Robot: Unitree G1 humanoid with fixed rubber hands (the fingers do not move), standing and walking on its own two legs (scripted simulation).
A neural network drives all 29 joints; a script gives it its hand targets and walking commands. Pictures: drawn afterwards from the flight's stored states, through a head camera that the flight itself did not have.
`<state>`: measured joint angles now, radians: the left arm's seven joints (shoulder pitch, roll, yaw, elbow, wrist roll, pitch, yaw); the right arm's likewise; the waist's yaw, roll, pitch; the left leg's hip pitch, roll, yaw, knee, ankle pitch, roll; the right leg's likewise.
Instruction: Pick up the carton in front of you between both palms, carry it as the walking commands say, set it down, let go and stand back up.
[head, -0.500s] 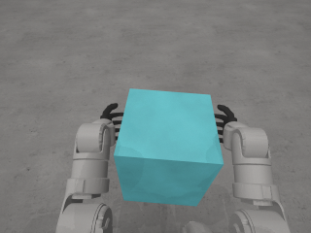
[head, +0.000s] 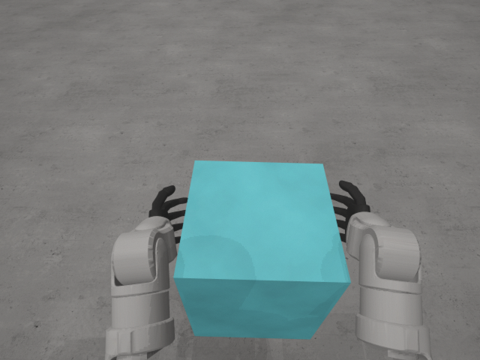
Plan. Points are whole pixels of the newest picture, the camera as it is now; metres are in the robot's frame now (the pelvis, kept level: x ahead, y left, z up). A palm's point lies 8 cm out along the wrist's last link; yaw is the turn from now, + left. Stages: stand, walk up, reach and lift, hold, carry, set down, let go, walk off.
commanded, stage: carry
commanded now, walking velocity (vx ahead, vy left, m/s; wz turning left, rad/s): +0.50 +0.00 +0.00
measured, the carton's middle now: (255, 254) +0.30 +0.01 +0.01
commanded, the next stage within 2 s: none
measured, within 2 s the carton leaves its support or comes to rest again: neither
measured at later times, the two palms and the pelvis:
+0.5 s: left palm (175, 129) +0.57 +0.18 +0.07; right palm (314, 132) +0.54 -0.12 +0.08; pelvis +0.30 +0.05 +0.00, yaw -4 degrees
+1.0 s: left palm (209, 61) +0.85 +0.13 +0.07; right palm (316, 60) +0.86 -0.17 +0.07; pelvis +0.59 -0.02 +0.00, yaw -1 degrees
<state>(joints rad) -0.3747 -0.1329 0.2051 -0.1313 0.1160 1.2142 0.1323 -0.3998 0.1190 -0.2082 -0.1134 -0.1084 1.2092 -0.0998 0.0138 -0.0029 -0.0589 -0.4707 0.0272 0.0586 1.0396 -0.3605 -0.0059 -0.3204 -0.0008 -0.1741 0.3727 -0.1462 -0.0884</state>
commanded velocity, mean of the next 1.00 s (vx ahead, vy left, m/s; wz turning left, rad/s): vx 0.41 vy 0.00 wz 0.00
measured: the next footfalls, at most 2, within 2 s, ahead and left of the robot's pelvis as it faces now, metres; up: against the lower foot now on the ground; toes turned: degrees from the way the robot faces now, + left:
left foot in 0.32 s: +0.37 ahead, +0.13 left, +0.00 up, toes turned +8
right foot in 0.80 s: +0.67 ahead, -0.11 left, +0.00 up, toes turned -12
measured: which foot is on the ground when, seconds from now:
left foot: up 0.00-0.30, down 0.32-0.84, up 0.86-1.00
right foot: down 0.00-0.34, up 0.36-0.78, down 0.80-1.00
